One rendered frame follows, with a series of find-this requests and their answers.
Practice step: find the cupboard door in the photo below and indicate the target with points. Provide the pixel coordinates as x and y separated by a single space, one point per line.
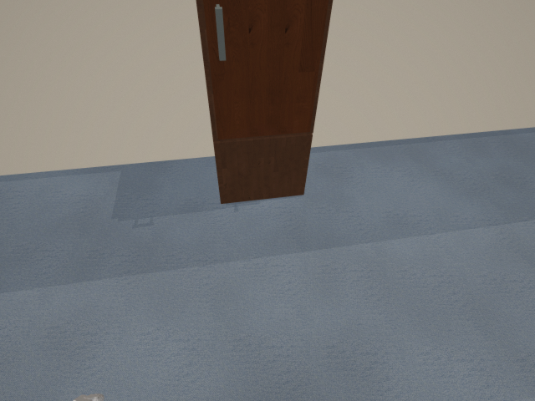
268 82

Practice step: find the handle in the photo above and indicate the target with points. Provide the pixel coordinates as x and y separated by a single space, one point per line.
220 33

